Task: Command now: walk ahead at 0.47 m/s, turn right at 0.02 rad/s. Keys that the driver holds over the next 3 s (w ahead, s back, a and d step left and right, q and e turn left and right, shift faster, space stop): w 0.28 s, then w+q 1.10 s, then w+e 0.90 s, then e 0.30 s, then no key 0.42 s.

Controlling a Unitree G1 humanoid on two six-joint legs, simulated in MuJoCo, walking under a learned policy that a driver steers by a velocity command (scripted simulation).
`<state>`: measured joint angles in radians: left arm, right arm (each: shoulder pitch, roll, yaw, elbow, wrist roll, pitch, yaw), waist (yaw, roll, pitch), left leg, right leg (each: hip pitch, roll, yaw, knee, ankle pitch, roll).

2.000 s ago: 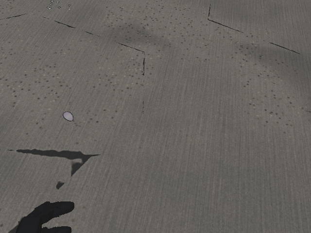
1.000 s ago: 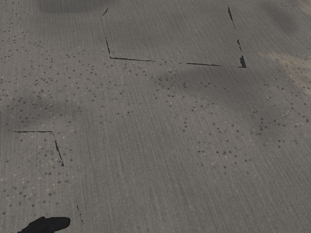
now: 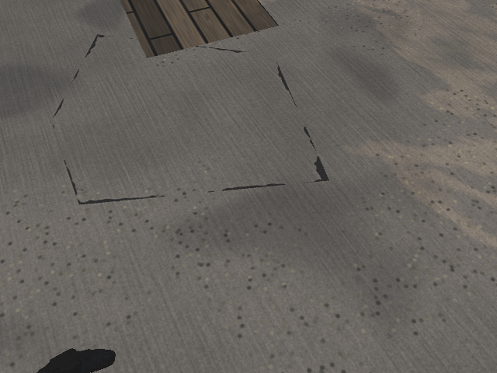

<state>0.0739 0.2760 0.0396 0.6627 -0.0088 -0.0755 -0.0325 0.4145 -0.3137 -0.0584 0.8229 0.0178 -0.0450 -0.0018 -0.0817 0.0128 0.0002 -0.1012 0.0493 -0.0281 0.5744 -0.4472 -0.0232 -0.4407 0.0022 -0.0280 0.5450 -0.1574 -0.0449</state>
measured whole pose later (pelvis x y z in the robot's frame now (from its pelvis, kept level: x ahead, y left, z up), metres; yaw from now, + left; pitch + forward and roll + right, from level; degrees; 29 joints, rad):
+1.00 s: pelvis +0.56 +0.03 +0.00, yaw +20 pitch +2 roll +0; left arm 0.03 0.27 0.04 0.67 0.01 -0.12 -0.02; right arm 0.40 -0.31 -0.08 0.74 0.02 -0.03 -0.01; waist -0.08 0.01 0.00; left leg -0.12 -0.10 -0.23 0.59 -0.46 0.05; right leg -0.45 0.02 0.06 0.48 -0.07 0.00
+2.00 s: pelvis +1.01 +0.32 +0.00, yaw +23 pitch +2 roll +2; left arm 0.08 0.25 0.04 0.74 -0.02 -0.03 -0.07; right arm 0.33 -0.28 -0.08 0.83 0.01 -0.05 -0.02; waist -0.06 -0.03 0.04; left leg 0.13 0.00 0.27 0.28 -0.42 -0.02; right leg -0.59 -0.05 -0.05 0.63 -0.08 -0.07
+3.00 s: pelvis +1.35 +0.42 +0.01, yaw -4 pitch -1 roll +1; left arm 0.19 0.23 0.02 0.68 0.03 0.03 0.00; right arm 0.16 -0.27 -0.03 0.82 -0.03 0.00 0.00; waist -0.03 0.03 0.02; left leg -0.28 0.04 0.03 0.48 -0.17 -0.03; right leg -0.25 0.02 0.03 0.53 -0.27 -0.01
